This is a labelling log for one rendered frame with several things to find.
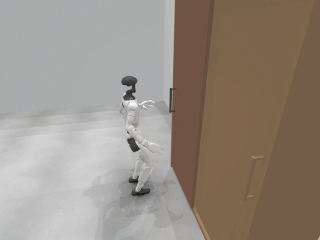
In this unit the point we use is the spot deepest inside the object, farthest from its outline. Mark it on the wardrobe door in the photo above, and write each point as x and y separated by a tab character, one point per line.
192	38
253	44

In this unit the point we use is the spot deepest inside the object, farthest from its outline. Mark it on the right robot foot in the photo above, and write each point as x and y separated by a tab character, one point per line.
142	191

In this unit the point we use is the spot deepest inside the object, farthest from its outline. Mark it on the right robot upper arm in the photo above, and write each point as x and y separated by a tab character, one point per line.
132	109

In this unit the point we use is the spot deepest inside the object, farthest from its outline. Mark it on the humanoid robot head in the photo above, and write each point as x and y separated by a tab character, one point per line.
129	81

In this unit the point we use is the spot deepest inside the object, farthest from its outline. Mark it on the robot left hand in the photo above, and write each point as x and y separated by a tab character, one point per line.
145	105

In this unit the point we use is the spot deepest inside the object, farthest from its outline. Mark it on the robot right forearm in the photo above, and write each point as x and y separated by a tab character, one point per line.
134	134

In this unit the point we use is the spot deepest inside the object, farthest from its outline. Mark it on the handle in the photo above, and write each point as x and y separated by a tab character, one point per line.
170	100
248	178

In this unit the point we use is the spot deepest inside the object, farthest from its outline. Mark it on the robot right hand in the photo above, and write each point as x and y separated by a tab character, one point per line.
154	146

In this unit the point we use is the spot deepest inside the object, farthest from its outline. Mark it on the left robot upper arm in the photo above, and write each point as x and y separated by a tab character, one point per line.
121	107

